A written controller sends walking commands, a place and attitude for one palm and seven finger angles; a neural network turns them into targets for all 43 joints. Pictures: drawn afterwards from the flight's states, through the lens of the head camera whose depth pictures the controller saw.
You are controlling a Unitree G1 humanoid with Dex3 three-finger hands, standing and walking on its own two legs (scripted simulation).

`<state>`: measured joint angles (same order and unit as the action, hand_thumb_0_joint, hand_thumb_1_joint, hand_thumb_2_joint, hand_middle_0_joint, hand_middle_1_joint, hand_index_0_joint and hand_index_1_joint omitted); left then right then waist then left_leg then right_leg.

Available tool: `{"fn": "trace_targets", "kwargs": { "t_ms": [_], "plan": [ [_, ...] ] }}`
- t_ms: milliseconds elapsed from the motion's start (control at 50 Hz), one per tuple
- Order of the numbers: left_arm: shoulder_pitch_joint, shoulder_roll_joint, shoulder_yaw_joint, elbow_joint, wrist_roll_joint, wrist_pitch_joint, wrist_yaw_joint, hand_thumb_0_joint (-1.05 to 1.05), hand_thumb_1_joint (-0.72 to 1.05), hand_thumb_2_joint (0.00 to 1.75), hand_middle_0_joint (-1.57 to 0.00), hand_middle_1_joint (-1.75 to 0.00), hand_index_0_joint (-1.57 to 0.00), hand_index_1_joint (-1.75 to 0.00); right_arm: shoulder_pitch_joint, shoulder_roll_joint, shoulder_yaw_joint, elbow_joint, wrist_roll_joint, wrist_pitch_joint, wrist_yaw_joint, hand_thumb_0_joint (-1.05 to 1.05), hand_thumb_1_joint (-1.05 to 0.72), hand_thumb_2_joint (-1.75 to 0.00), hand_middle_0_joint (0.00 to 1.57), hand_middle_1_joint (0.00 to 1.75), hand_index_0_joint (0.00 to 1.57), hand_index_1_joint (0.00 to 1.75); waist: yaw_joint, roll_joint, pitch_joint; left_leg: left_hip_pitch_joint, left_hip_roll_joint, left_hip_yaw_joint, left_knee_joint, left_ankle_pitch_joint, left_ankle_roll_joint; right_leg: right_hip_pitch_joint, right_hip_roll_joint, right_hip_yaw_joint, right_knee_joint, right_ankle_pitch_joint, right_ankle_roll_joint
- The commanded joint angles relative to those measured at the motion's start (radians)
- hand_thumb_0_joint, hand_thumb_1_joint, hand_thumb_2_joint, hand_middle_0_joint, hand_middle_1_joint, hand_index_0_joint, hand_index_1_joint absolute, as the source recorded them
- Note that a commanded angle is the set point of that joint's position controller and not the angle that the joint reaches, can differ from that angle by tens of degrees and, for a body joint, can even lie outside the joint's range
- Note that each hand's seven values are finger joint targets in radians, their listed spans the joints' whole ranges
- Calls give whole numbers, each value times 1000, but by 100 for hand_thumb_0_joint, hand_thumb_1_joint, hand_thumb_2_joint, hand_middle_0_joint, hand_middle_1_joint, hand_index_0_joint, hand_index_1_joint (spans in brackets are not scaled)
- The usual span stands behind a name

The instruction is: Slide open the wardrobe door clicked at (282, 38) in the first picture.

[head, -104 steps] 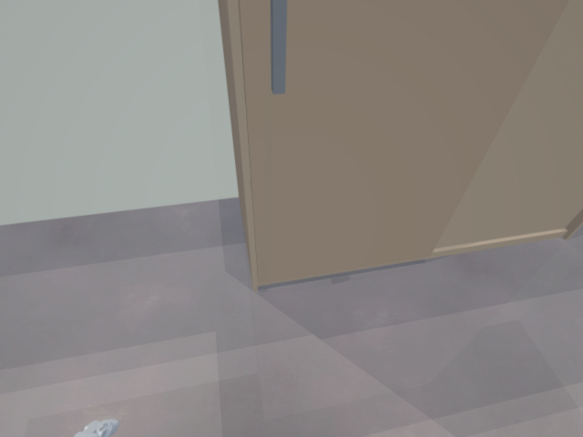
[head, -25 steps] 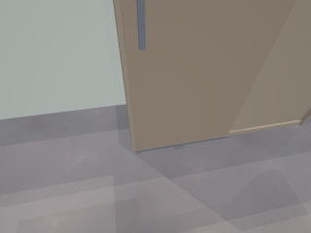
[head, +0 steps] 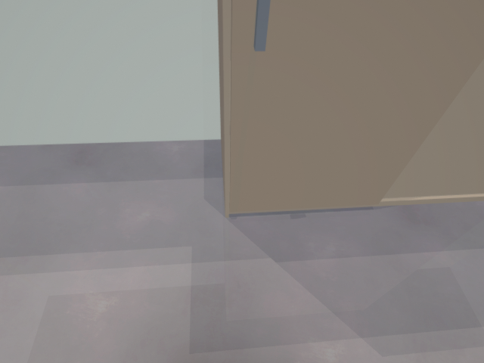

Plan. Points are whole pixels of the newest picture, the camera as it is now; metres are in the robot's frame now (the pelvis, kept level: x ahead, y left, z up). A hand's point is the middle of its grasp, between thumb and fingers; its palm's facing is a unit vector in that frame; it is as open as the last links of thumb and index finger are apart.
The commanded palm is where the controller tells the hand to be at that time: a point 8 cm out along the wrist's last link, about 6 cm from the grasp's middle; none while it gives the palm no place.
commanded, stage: turn to face it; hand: left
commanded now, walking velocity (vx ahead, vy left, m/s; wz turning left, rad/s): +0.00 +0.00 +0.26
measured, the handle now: (261, 3) +0.81 +0.01 +0.21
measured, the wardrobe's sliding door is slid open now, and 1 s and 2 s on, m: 0.00 0.00 0.00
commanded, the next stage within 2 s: take the last steps up to it in 0.06 s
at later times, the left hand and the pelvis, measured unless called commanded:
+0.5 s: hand out of the picture -0.08 +0.13 -0.17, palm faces +0.20 -0.97 -0.12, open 7.4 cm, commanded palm none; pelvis +0.02 -0.01 +0.00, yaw +6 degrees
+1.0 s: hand (202, 293) +0.28 +0.10 -0.17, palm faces +0.02 -0.97 -0.23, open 7.3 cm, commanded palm none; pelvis +0.19 -0.10 -0.01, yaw +1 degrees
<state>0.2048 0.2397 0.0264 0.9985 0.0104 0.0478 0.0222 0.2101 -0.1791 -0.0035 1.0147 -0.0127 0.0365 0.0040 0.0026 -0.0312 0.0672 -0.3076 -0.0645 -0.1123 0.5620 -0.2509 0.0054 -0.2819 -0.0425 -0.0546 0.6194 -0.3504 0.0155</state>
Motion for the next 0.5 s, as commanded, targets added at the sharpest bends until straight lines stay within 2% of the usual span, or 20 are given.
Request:
{"fn": "trace_targets", "kwargs": {
  "t_ms": [0,20,60,80,100,120,140,160,180,200,260,300,320,360,400,420,440,460,480],
  "plan": [
    [53,76,30,-67,1,-28,12,0,90,90,-20,-30,-20,-30,22,-223,-63,-65,-6,-23,-29,0,-90,-90,20,30,20,30,5,226,-119,81,252,-332,-221,306,175,-13,30,55,82,-100,-3],
    [69,68,28,-62,-2,-31,13,0,90,90,-20,-30,-20,-30,15,-217,-64,-66,-5,-22,-30,0,-90,-90,20,30,20,30,13,223,-130,98,243,-313,-194,363,172,1,30,58,34,-75,0],
    [120,65,29,-46,-4,-40,14,0,90,90,-20,-30,-20,-30,-1,-199,-63,-71,0,-18,-28,0,-90,-90,20,30,20,30,35,176,-153,37,189,-244,-122,335,119,143,18,55,-160,73,5],
    [135,97,35,-38,1,-46,18,0,90,90,-20,-30,-20,-30,-1,-168,-60,-75,6,-18,-24,0,-90,-90,20,30,20,30,35,78,-150,-60,135,-178,-43,239,72,242,-55,119,-240,147,-7],
    [146,162,48,-37,12,-53,23,0,90,90,-20,-30,-20,-30,0,-121,-55,-95,10,-17,-21,0,-90,-90,20,30,20,30,32,-129,-137,-181,27,-25,98,34,8,287,-234,297,-300,252,-67],
    [140,188,51,-50,11,-55,22,0,90,90,-20,-30,-20,-30,-23,-123,-65,-111,2,-13,-22,0,-90,-90,20,30,20,30,42,-195,-87,-216,3,45,245,-234,-17,209,-376,382,-326,397,-163],
    [121,156,43,-49,10,-59,25,0,90,90,-20,-30,-20,-30,-22,-140,-71,-92,-8,-3,-23,0,-90,-90,20,30,20,30,27,-177,-65,-190,49,11,352,-257,-15,137,-356,342,-319,468,-187],
    [92,110,32,-51,11,-60,23,0,90,90,-20,-30,-20,-30,0,-128,-68,-66,-9,3,-20,0,-90,-90,20,30,20,30,5,-146,-35,-173,68,15,414,-207,-13,97,-301,280,-351,353,-190],
    [88,94,24,-45,12,-62,14,0,90,90,-20,-30,-20,-30,16,-107,-66,-46,-10,-1,-14,0,-90,-90,20,30,20,30,-3,-108,-17,-167,68,56,441,-166,-15,98,-244,243,-367,238,-178],
    [113,80,21,-34,13,-66,11,0,90,90,-20,-30,-20,-30,29,-95,-62,-40,-14,-8,-7,0,-90,-90,20,30,20,30,-4,-91,-14,-193,73,84,440,-148,-11,131,-216,226,-373,162,-166],
    [194,71,20,4,19,-80,1,0,90,90,-20,-30,-20,-30,-20,-88,-60,-43,-21,-21,2,0,-90,-90,20,30,20,30,23,-129,44,-223,108,142,373,-123,-11,144,-195,216,-420,11,-178],
    [236,74,25,28,24,-83,-2,0,90,90,-20,-30,-20,-30,-67,-80,-59,-55,-20,-30,6,0,-90,-90,20,30,20,30,41,-132,75,-223,124,175,296,-152,-11,139,-204,228,-439,-40,-200],
    [262,77,25,36,26,-82,-4,0,90,90,-20,-30,-20,-30,-86,-76,-56,-62,-20,-36,7,0,-90,-90,20,30,20,30,51,-133,72,-207,126,188,253,-164,-11,146,-202,239,-433,-20,-208],
    [278,80,28,53,27,-82,-6,0,90,90,-20,-30,-20,-30,-90,-64,-52,-64,-16,-47,3,0,-90,-90,20,30,20,30,50,-125,62,-143,125,207,171,-184,-5,129,-201,245,-419,24,-219],
    [270,77,30,66,22,-80,-11,0,90,90,-20,-30,-20,-30,-39,-52,-50,-39,-13,-58,-3,0,-90,-90,20,30,20,30,25,-107,40,-22,110,244,59,-131,-4,90,-166,208,-380,53,-200],
    [258,73,32,68,17,-76,-13,0,90,90,-20,-30,-20,-30,8,-48,-49,-21,-12,-64,-9,0,-90,-90,20,30,20,30,3,-101,22,69,104,260,-19,-75,-3,52,-137,180,-342,45,-180],
    [243,55,31,70,12,-74,-15,0,90,90,-20,-30,-20,-30,78,-59,-50,9,-12,-73,-18,0,-90,-90,20,30,20,30,-29,-66,-5,204,109,260,-126,-26,-1,-10,-103,149,-264,54,-154],
    [236,19,26,66,7,-73,-22,0,90,90,-20,-30,-20,-30,187,-120,-65,48,-12,-84,-31,0,-90,-90,20,30,20,30,-74,83,-53,397,213,122,-202,-72,31,-135,-49,94,-73,62,-111],
    [230,-33,17,41,8,-75,-34,0,90,90,-20,-30,-20,-30,303,-233,-95,79,-22,-89,-40,0,-90,-90,20,30,20,30,-111,326,-83,495,481,-228,-318,-162,110,-337,41,-25,194,-117,-54]
  ]
}}
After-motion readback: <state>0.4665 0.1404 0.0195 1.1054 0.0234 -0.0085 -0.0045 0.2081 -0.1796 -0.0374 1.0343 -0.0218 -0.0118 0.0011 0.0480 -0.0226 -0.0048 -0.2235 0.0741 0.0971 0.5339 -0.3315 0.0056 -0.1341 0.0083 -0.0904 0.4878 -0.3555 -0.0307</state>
